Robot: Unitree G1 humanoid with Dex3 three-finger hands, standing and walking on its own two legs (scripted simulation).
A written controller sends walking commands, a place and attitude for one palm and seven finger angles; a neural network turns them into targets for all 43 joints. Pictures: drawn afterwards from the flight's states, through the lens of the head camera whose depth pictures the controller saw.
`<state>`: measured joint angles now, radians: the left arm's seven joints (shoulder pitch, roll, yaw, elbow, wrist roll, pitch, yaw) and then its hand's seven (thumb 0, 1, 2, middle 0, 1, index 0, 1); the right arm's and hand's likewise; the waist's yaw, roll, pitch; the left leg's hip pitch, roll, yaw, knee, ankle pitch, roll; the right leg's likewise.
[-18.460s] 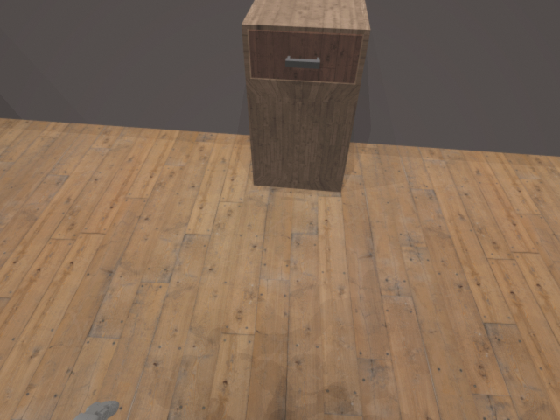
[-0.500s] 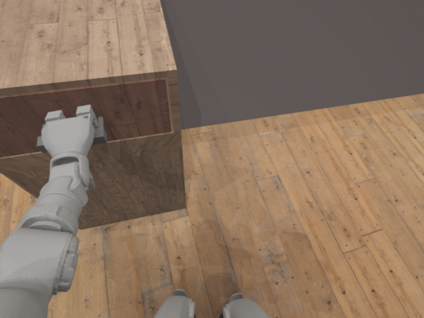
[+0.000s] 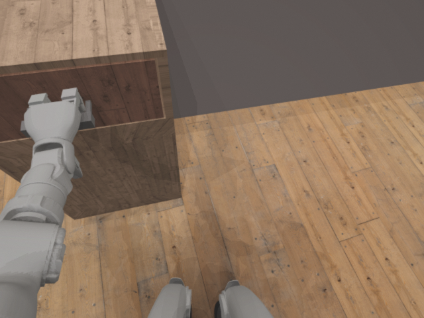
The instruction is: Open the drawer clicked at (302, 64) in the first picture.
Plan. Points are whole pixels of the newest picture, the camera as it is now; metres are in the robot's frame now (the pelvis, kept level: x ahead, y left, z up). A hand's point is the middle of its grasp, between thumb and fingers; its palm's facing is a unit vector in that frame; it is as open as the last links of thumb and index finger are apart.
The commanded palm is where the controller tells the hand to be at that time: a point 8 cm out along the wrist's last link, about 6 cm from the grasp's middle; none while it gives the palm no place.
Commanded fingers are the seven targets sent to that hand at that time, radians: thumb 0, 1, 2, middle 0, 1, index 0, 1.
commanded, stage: lift the fingers back up to retry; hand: left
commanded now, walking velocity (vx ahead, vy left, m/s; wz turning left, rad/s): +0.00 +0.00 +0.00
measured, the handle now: (59, 116) +0.52 +0.30 +0.01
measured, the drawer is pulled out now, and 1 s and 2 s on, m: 0.00 0.00 0.00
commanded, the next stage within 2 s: re-aim the fingers above the handle in 0.86 s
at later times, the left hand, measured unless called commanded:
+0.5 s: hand (61, 133) +0.47 +0.28 +0.01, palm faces -0.08 -0.05 -1.00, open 13.6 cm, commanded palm +0.47 +0.28 +0.10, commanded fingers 0.00 -0.50 0.30 -0.30 -1.20 -0.30 -1.20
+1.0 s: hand (45, 117) +0.47 +0.29 +0.06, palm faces -0.02 -0.05 -1.00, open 13.5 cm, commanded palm +0.45 +0.28 +0.12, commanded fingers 0.00 -0.50 0.30 -0.30 -1.20 -0.30 -1.20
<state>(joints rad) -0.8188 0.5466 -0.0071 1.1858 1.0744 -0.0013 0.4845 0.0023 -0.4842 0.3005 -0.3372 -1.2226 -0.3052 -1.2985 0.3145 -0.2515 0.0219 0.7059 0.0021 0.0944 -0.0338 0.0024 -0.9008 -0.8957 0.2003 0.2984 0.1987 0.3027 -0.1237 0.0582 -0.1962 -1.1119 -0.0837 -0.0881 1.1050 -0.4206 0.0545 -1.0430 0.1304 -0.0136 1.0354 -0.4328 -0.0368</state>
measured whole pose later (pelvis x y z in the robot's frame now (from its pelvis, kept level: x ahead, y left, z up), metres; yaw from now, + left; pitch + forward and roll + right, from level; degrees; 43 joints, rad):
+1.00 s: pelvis +0.05 +0.02 +0.05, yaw +1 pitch +18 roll -3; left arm -0.60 0.48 0.01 0.94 1.06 -0.05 0.38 0.00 -0.48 0.30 -0.38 -1.21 -0.38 -1.22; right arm 0.27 -0.24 -0.04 0.68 0.00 0.14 -0.03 0.00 -0.90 -0.90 0.20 0.30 0.20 0.30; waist -0.05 0.07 -0.16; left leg -0.74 -0.10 -0.08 0.83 -0.39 0.08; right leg -0.66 0.10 0.03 0.75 -0.40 -0.02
